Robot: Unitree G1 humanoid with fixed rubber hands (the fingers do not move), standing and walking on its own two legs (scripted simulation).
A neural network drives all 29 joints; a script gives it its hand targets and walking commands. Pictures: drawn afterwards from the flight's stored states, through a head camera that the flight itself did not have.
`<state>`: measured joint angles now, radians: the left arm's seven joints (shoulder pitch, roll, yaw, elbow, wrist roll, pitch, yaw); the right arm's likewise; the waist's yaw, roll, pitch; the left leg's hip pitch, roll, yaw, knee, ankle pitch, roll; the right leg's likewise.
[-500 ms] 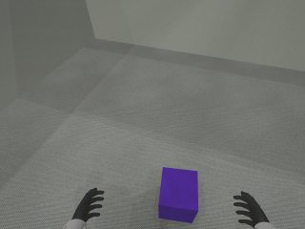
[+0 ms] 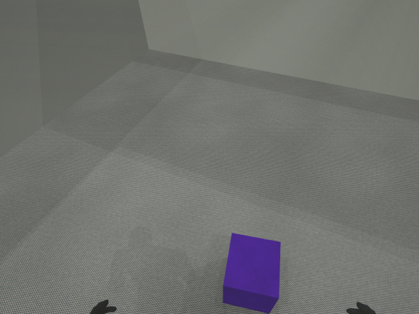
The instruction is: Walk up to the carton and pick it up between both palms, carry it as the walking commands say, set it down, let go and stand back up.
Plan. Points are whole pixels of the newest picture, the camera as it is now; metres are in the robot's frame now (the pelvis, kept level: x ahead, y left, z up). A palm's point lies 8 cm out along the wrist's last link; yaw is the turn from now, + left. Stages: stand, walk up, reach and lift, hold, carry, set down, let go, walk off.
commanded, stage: stand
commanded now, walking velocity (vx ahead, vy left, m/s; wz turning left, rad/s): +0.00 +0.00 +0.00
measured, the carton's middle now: (250, 273) +0.41 -0.11 -0.65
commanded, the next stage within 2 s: none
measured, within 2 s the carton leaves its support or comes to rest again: neither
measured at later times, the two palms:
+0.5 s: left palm out of the picture +0.05 +0.29 -0.11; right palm out of the picture +0.07 -0.26 -0.10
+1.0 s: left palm out of the picture +0.01 +0.30 -0.11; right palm out of the picture +0.03 -0.27 -0.11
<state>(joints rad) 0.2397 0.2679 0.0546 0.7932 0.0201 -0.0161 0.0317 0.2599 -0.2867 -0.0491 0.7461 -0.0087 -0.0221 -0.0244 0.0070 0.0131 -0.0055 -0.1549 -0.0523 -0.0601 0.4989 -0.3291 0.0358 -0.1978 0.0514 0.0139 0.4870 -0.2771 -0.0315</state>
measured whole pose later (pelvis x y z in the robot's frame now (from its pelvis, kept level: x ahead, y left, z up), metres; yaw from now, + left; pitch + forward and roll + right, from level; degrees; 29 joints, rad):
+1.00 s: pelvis -0.04 +0.01 +0.01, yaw -1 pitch -2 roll +0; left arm 0.24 0.30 0.03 1.01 0.00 -0.02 0.04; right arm 0.22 -0.31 -0.03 0.96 0.00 -0.02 -0.03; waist 0.01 0.00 0.04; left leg -0.13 -0.06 -0.04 0.38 -0.21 0.05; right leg -0.18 0.03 0.04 0.38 -0.16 -0.01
